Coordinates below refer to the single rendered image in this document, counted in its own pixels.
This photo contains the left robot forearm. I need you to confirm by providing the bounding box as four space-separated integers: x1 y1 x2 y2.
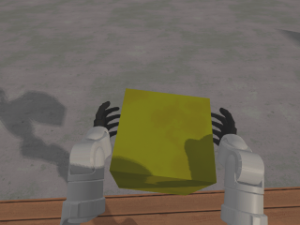
60 126 113 225

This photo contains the carton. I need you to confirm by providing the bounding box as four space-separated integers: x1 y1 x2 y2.
109 88 217 196

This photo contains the right robot forearm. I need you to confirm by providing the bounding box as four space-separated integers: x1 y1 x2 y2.
217 134 268 225

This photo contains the robot right hand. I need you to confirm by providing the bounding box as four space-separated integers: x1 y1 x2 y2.
211 108 237 146

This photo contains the robot left hand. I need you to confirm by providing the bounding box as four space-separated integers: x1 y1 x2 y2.
93 101 121 137

